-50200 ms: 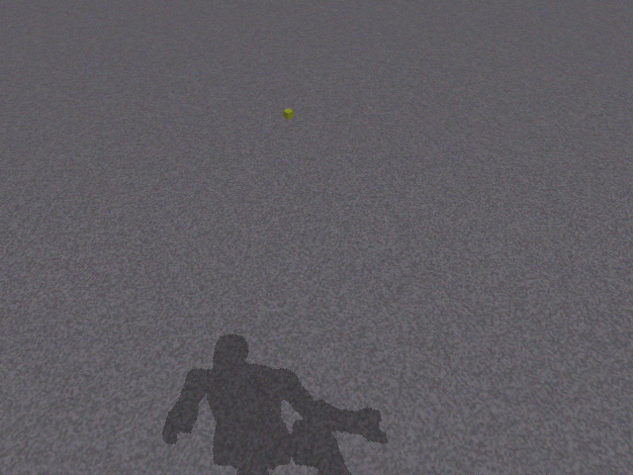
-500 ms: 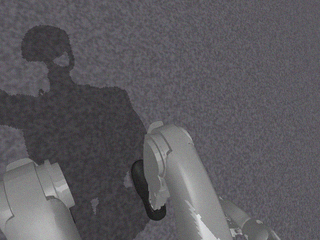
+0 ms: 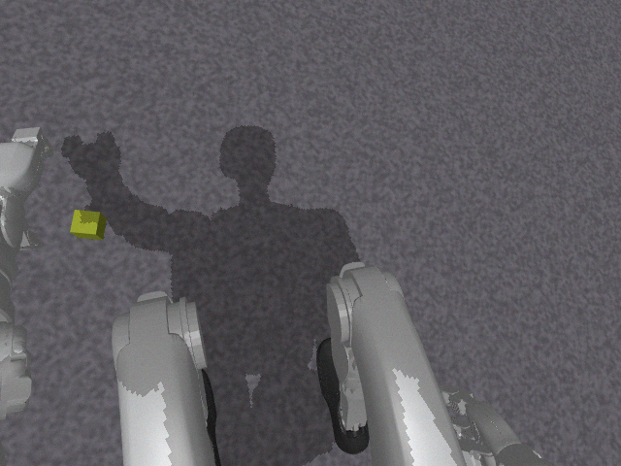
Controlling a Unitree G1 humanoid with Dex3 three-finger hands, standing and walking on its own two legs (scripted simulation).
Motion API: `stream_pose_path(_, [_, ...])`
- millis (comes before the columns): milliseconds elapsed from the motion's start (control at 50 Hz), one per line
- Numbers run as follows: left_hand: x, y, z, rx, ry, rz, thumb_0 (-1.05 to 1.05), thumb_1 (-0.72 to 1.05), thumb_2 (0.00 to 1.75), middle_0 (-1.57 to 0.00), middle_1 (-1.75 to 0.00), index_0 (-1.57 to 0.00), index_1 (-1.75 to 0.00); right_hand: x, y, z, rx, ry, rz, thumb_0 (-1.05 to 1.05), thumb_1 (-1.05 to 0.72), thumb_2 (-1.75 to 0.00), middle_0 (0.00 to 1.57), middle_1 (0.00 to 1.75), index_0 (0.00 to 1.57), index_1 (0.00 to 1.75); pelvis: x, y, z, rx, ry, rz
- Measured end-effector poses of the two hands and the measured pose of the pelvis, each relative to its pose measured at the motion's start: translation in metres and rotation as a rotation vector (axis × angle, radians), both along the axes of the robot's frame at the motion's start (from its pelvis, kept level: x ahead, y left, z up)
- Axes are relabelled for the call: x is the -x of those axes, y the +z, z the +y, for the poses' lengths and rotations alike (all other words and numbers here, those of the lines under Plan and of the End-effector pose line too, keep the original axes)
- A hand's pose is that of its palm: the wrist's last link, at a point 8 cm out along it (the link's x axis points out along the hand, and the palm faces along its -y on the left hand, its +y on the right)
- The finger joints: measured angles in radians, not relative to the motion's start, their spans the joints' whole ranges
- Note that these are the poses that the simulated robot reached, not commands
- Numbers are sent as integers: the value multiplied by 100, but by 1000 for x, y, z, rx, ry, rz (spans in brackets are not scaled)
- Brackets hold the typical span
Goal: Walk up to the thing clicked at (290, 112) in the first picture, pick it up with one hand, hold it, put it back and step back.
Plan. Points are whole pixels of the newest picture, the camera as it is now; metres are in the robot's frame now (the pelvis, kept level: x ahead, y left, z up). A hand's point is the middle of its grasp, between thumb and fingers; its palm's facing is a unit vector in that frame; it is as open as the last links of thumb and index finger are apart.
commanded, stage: withdraw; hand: left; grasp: from above
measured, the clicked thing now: (89, 225) +0.47 +0.31 -0.33
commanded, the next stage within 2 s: home in 0.34 s
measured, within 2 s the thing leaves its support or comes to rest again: neither
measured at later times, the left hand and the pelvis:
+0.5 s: hand (40, 209) +0.46 +0.33 -0.19, palm faces -0.36 -0.05 -0.93, open 12.8 cm; pelvis +0.00 +0.00 -0.03, yaw +0 degrees
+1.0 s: hand out of the picture +0.31 +0.29 +0.01, palm faces -0.28 -0.62 -0.73, open 7.7 cm; pelvis +0.00 +0.00 +0.13, yaw +5 degrees
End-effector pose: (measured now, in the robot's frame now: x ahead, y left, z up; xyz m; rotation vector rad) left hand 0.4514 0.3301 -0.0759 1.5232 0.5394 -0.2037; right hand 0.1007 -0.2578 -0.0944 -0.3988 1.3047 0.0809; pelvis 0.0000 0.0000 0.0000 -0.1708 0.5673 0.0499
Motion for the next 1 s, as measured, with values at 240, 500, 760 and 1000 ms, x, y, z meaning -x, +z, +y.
stream_pose_path(240, [8, -22, 2, 44, -53, 62, 1, -33, 86, -23, -84, -24, -84, 31, 12, -22, 140, 6, 59, 0, -90, -89, 20, 30, 21, 30, 11, -5, -4, -6, 0, -28])
stream_pose_path(500, [-6, -56, 2, 25, -66, -104, 0, -27, 82, -27, -79, -27, -78, 66, -11, -12, 152, -54, 170, 0, -89, -89, 20, 30, 21, 30, 3, -31, -1, 8, -2, -13])
stream_pose_path(760, [36, 45, -7, 149, 128, -80, 1, 28, 85, -23, -48, -22, -48, 4, 22, 6, -2, -133, -2, 0, -90, -89, 20, 30, 21, 30, -3, 38, 0, -22, 15, 45])
stream_pose_path(1000, [139, 139, -17, 509, 361, -59, 1, 81, 89, -21, -32, -22, -32, -92, 121, 12, 0, -35, -278, 1, -90, -89, 20, 30, 21, 30, -3, 126, -2, -53, 53, -13])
